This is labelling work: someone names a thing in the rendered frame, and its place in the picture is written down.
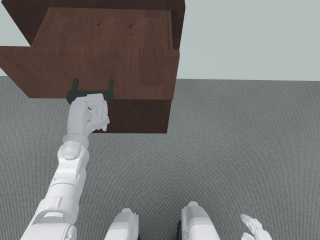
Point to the robot right hand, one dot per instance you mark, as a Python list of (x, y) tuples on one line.
[(255, 227)]

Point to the robot right shin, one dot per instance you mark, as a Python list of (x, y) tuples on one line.
[(185, 236)]

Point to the drawer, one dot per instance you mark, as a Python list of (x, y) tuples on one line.
[(132, 46)]

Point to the cabinet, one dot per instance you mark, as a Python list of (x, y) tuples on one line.
[(131, 116)]

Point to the robot left hand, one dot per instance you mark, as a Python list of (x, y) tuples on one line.
[(79, 115)]

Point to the handle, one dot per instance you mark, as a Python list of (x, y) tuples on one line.
[(74, 93)]

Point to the robot left forearm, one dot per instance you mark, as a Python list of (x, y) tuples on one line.
[(60, 204)]

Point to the robot left thigh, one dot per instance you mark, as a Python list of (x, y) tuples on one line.
[(125, 226)]

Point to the left robot upper arm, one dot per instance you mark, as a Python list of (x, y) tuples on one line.
[(51, 231)]

